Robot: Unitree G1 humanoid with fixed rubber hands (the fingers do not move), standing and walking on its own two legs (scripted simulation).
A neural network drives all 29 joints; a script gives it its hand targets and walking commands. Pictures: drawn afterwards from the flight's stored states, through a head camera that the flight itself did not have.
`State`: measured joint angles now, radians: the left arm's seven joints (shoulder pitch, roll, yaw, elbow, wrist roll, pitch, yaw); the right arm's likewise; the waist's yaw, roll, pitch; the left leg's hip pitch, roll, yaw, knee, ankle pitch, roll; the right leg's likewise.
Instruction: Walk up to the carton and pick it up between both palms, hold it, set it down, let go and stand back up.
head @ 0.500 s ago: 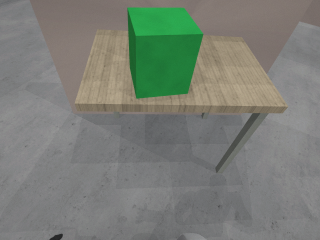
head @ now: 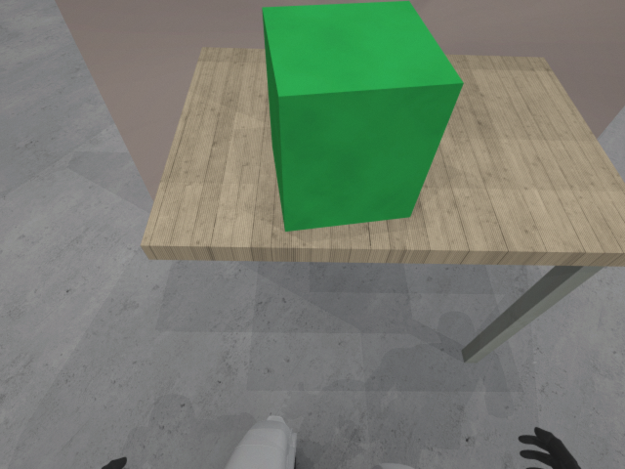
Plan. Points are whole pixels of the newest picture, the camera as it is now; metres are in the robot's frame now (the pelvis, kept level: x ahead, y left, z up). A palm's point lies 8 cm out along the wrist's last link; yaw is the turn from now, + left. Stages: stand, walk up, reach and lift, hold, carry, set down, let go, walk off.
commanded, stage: walk up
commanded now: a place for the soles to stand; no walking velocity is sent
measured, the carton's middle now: (343, 122) +0.56 +0.02 +0.09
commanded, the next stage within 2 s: none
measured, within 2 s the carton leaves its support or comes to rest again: neither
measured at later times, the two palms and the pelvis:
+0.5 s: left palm (135, 414) +0.17 +0.27 -0.10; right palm (582, 436) +0.19 -0.33 -0.10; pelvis +0.10 -0.04 +0.00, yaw +0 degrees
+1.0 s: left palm (132, 403) +0.19 +0.28 -0.11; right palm (570, 422) +0.21 -0.32 -0.10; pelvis +0.12 -0.02 +0.00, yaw +0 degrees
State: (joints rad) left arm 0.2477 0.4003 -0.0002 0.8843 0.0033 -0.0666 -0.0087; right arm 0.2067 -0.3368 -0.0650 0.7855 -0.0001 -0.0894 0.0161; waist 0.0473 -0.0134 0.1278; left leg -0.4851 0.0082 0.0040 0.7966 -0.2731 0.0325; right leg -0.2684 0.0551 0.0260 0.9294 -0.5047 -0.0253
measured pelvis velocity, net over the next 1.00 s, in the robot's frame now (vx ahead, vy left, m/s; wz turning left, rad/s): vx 0.12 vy -0.02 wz -0.01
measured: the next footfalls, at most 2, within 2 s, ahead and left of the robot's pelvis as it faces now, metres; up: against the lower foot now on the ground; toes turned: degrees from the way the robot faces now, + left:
right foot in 0.34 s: +0.14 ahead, -0.14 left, +0.00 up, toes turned +2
left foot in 0.62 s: +0.21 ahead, +0.09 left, +0.00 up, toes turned -1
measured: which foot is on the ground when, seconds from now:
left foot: down 0.00-0.34, up 0.36-0.60, down 0.62-1.00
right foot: up 0.00-0.32, down 0.34-0.66, up 0.68-0.88, down 0.90-1.00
